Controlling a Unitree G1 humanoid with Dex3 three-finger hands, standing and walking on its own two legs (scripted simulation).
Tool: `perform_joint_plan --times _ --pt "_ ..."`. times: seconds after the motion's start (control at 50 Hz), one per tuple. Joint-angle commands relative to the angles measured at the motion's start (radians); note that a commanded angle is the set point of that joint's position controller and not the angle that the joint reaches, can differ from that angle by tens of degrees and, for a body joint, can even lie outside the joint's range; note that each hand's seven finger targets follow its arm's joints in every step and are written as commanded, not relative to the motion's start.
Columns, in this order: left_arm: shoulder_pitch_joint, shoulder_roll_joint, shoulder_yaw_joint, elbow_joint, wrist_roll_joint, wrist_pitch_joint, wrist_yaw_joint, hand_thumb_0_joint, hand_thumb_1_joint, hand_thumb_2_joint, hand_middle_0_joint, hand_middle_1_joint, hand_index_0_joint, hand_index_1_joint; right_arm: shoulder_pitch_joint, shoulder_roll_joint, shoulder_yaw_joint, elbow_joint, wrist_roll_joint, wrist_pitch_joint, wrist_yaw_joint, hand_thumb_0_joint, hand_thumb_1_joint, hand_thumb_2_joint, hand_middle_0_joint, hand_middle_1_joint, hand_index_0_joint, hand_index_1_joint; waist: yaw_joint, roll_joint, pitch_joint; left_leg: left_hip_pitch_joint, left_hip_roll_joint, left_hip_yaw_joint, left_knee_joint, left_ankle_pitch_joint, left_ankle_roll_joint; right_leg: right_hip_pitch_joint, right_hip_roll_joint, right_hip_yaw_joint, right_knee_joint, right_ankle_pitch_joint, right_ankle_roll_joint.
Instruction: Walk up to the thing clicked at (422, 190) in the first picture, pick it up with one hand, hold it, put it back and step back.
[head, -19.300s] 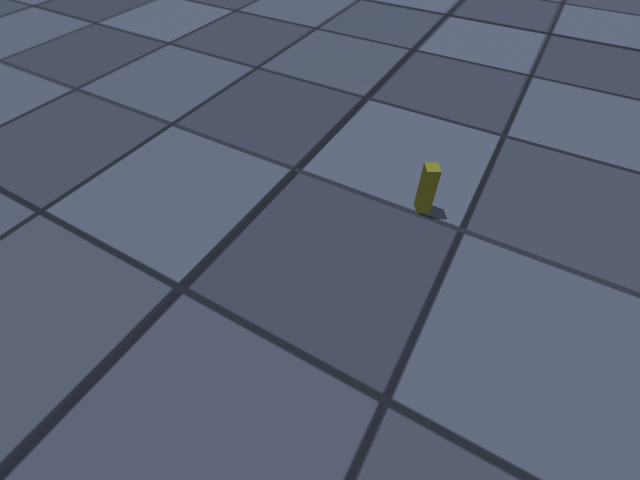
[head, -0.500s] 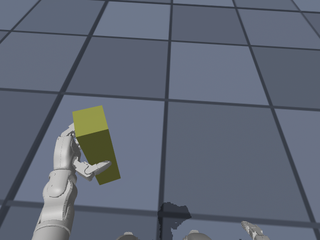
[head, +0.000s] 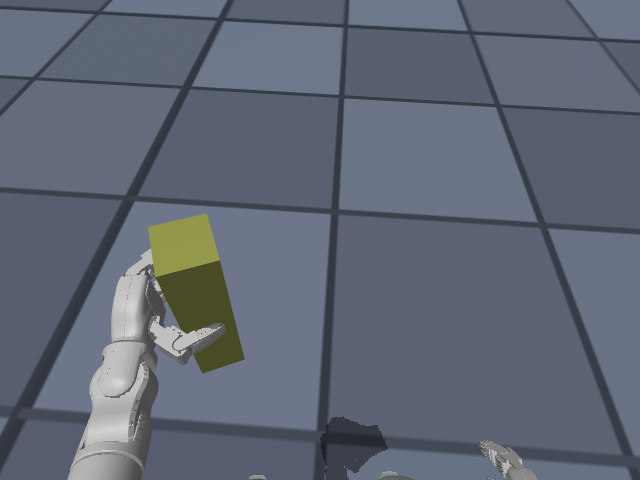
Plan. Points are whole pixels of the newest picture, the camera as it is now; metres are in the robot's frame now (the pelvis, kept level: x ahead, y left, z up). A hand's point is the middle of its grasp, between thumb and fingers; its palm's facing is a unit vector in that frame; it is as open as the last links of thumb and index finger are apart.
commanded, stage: crouch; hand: left
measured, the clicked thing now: (204, 304) +0.33 +0.15 +0.04
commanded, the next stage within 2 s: lower in 1.76 s
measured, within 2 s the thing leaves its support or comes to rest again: neither
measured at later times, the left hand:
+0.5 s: hand (199, 324) +0.34 +0.18 -0.04, palm faces +0.11 -0.99 +0.01, open 10.6 cm
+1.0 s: hand (220, 369) +0.36 +0.20 -0.29, palm faces +0.16 -0.99 -0.03, open 10.6 cm
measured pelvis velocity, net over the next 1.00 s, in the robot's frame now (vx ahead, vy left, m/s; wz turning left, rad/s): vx -0.06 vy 0.00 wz -0.02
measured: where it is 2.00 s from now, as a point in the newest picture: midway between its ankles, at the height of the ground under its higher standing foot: outside the picture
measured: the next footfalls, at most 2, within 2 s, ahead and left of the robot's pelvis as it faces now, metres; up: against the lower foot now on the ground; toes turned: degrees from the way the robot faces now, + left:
none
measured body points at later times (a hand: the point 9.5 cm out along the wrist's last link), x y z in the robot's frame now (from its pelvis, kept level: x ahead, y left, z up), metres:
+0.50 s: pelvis -0.01 +0.00 -0.04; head +0.08 +0.02 +0.40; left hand +0.33 +0.23 -0.04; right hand +0.11 -0.26 -0.15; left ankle +0.01 +0.13 -0.70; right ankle +0.02 -0.13 -0.70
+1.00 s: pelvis -0.06 +0.00 -0.25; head +0.13 +0.03 +0.16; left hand +0.35 +0.25 -0.29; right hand +0.06 -0.26 -0.38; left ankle +0.01 +0.13 -0.70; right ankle +0.02 -0.13 -0.70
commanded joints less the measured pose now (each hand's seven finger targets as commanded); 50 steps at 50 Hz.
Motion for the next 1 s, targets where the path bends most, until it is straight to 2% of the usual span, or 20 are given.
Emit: perform_joint_plan --times 0.0,0.04,0.06,0.1,0.24,0.34,0.38,0.4,0.42,0.44,0.48,0.52,0.54,0.58,0.6,0.64,0.66,0.74,0.78,0.98 --pt "-0.351 0.136 0.061 -0.267 -0.027 -0.099 -0.001 0.0 -0.106 1.309 -1.255 -1.53 -1.281 -1.528 -0.022 -0.143 -0.05 -0.121 0.004 -0.043 -0.016 0.0 -0.89 -0.898 0.199 0.3 0.2 0.3 -0.011 0.025 -0.283 0.119 -0.033 0.008 -0.156 0.184 0.016 0.144 0.029 -0.003 -0.129 0.205 -0.025" --pt "-0.37 0.151 0.066 -0.291 -0.028 -0.103 0.0 0.0 -0.124 1.312 -1.258 -1.533 -1.283 -1.533 -0.011 -0.143 -0.05 -0.111 0.003 -0.042 -0.013 0.0 -0.889 -0.899 0.199 0.3 0.199 0.3 -0.004 0.046 -0.305 0.143 -0.03 0.005 -0.16 0.217 0.011 0.152 0.03 -0.005 -0.123 0.228 -0.028" --pt "-0.381 0.14 0.054 -0.314 -0.029 -0.106 -0.002 0.0 -0.044 1.39 -1.338 -1.6 -1.363 -1.605 -0.027 -0.137 -0.046 -0.129 0.006 -0.042 -0.012 0.0 -0.889 -0.904 0.2 0.3 0.2 0.3 -0.005 0.041 -0.304 0.148 -0.031 0.004 -0.166 0.217 0.01 0.165 0.03 -0.008 -0.126 0.228 -0.028" --pt "-0.328 0.116 0.051 -0.268 -0.037 -0.097 -0.002 0.0 0.076 1.34 -1.432 -1.579 -1.456 -1.574 -0.025 -0.142 -0.048 -0.129 0.007 -0.04 -0.014 0.0 -0.863 -0.895 0.199 0.3 0.2 0.3 -0.005 0.025 -0.293 0.145 -0.031 0.006 -0.161 0.247 0.011 0.171 0.032 -0.009 -0.127 0.254 -0.027" --pt "-0.329 0.106 0.082 -0.152 -0.029 -0.139 -0.001 0.0 0.055 1.347 -1.424 -1.58 -1.446 -1.577 -0.026 -0.144 -0.061 -0.109 -0.004 -0.043 0.004 0.0 -0.864 -0.897 0.199 0.3 0.199 0.3 -0.006 -0.009 -0.229 0.048 -0.032 0.003 -0.127 0.177 0.017 0.084 0.026 -0.005 -0.098 0.192 -0.027" --pt "-0.351 0.113 0.106 -0.023 -0.018 -0.22 -0.012 0.0 0.02 1.347 -1.404 -1.577 -1.426 -1.575 0.0 -0.154 -0.073 -0.078 -0.018 -0.047 0.017 0.0 -0.87 -0.899 0.199 0.3 0.199 0.3 -0.025 -0.024 -0.289 -0.045 -0.036 0.008 -0.016 0.186 0.023 -0.008 0.017 0.012 0.0 0.22 -0.025" --pt "-0.45 0.128 0.113 -0.057 -0.019 -0.276 -0.023 0.0 0.004 1.337 -1.393 -1.569 -1.416 -1.568 -0.013 -0.149 -0.071 -0.093 -0.026 -0.051 0.025 0.0 -0.869 -0.898 0.198 0.3 0.199 0.3 -0.031 0.015 -0.34 -0.1 -0.042 0.009 0.048 0.172 0.022 -0.056 0.015 0.022 0.052 0.212 -0.028" --pt "-0.4 0.129 0.133 0.017 -0.015 -0.289 -0.024 0.0 -0.014 1.346 -1.405 -1.586 -1.428 -1.584 -0.008 -0.153 -0.074 -0.089 -0.031 -0.051 0.026 0.0 -0.874 -0.899 0.198 0.3 0.199 0.3 -0.029 -0.008 -0.358 -0.138 -0.041 0.005 0.08 0.167 0.024 -0.085 0.016 0.019 0.086 0.203 -0.028" --pt "-0.433 0.115 0.116 0.022 -0.014 -0.309 -0.029 0.0 -0.02 1.346 -1.402 -1.583 -1.424 -1.582 -0.006 -0.159 -0.076 -0.091 -0.033 -0.052 0.031 0.0 -0.874 -0.899 0.198 0.3 0.199 0.3 -0.038 -0.01 -0.363 -0.18 -0.041 -0.002 0.107 0.141 0.022 -0.14 0.02 0.016 0.123 0.174 -0.032" --pt "-0.461 0.141 0.146 0.021 -0.019 -0.34 -0.034 0.0 -0.024 1.351 -1.399 -1.585 -1.421 -1.586 -0.006 -0.158 -0.072 -0.091 -0.038 -0.053 0.036 0.0 -0.878 -0.901 0.198 0.3 0.199 0.3 -0.031 0.032 -0.413 -0.214 -0.045 -0.006 0.151 0.144 0.019 -0.185 0.018 0.016 0.167 0.162 -0.035" --pt "-0.456 0.119 0.124 0.089 -0.018 -0.379 -0.046 0.0 -0.04 1.341 -1.405 -1.588 -1.428 -1.587 -0.005 -0.171 -0.071 -0.085 -0.044 -0.056 0.044 0.0 -0.885 -0.902 0.198 0.3 0.199 0.3 -0.039 0.056 -0.463 -0.247 -0.043 -0.021 0.225 0.159 0.014 -0.306 0.022 0.004 0.256 0.142 -0.042" --pt "-0.488 0.163 0.163 0.112 -0.018 -0.42 -0.046 0.0 -0.05 1.33 -1.388 -1.565 -1.405 -1.57 -0.014 -0.177 -0.068 -0.096 -0.044 -0.055 0.049 0.0 -0.888 -0.904 0.198 0.3 0.199 0.3 -0.032 0.049 -0.504 -0.349 -0.049 -0.024 0.302 0.125 0.019 -0.369 0.02 0.008 0.327 0.115 -0.042" --pt "-0.506 0.145 0.14 0.14 -0.014 -0.436 -0.051 0.0 -0.076 1.327 -1.394 -1.568 -1.411 -1.573 -0.01 -0.182 -0.068 -0.094 -0.047 -0.055 0.052 0.0 -0.891 -0.904 0.198 0.3 0.199 0.3 -0.05 0.046 -0.535 -0.381 -0.047 -0.032 0.339 0.123 0.018 -0.415 0.022 0.004 0.371 0.106 -0.045" --pt "-0.519 0.179 0.17 0.164 -0.012 -0.464 -0.053 0.0 -0.074 1.313 -1.363 -1.54 -1.376 -1.547 -0.019 -0.195 -0.065 -0.096 -0.05 -0.053 0.056 0.0 -0.889 -0.904 0.198 0.3 0.199 0.3 -0.032 0.076 -0.58 -0.439 -0.049 -0.033 0.395 0.109 0.017 -0.482 0.018 0.01 0.432 0.082 -0.047" --pt "-0.569 0.194 0.172 0.153 -0.005 -0.475 -0.049 0.0 -0.086 1.314 -1.362 -1.537 -1.374 -1.546 -0.019 -0.196 -0.064 -0.098 -0.055 -0.051 0.057 0.0 -0.89 -0.905 0.198 0.3 0.199 0.3 -0.044 0.083 -0.612 -0.475 -0.05 -0.038 0.425 0.087 0.017 -0.517 0.021 0.01 0.463 0.062 -0.049" --pt "-0.567 0.225 0.211 0.183 -0.003 -0.487 -0.034 0.0 -0.092 1.326 -1.352 -1.538 -1.364 -1.548 -0.021 -0.206 -0.063 -0.098 -0.055 -0.042 0.062 0.0 -0.884 -0.904 0.198 0.3 0.199 0.3 -0.024 0.089 -0.64 -0.513 -0.046 -0.042 0.455 0.065 0.012 -0.572 0.021 0.005 0.515 0.028 -0.053" --pt "-0.617 0.187 0.176 0.169 -0.005 -0.494 -0.035 0.0 -0.098 1.327 -1.35 -1.541 -1.363 -1.55 -0.019 -0.209 -0.065 -0.096 -0.06 -0.041 0.065 0.0 -0.888 -0.905 0.198 0.3 0.199 0.3 -0.05 0.117 -0.665 -0.525 -0.047 -0.05 0.481 0.06 0.009 -0.624 0.02 -0.001 0.55 0.022 -0.058" --pt "-0.633 0.243 0.235 0.204 0.001 -0.506 -0.023 0.0 -0.06 1.318 -1.325 -1.505 -1.334 -1.517 -0.013 -0.22 -0.063 -0.079 -0.067 -0.036 0.073 0.0 -0.896 -0.907 0.198 0.3 0.199 0.3 -0.045 0.101 -0.745 -0.626 -0.052 -0.043 0.6 0.091 0.016 -0.682 0.019 0.005 0.645 0.05 -0.056" --pt "-0.67 0.219 0.198 0.224 0.002 -0.509 -0.035 0.0 -0.055 1.313 -1.32 -1.498 -1.329 -1.51 -0.007 -0.22 -0.063 -0.059 -0.073 -0.033 0.078 0.0 -0.904 -0.909 0.198 0.3 0.199 0.3 -0.072 0.093 -0.77 -0.671 -0.052 -0.039 0.667 0.101 0.023 -0.72 0.02 0.014 0.686 0.067 -0.053" --pt "-0.754 0.342 0.315 0.331 0.046 -0.55 -0.01 0.0 -0.041 1.322 -1.275 -1.472 -1.281 -1.487 -0.016 -0.226 -0.049 -0.012 -0.103 -0.019 0.1 0.0 -0.905 -0.91 0.198 0.3 0.199 0.3 -0.073 0.098 -0.812 -0.925 -0.059 -0.017 0.878 -0.022 0.026 -0.901 0.02 0.01 0.889 -0.047 -0.052"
